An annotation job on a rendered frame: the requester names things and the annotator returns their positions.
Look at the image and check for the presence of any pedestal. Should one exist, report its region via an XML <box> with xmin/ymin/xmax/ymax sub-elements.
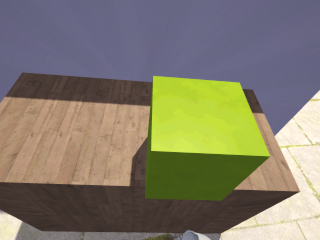
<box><xmin>0</xmin><ymin>72</ymin><xmax>300</xmax><ymax>234</ymax></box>

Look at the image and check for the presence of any carton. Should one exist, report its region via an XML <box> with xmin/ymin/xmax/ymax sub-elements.
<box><xmin>145</xmin><ymin>76</ymin><xmax>270</xmax><ymax>201</ymax></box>

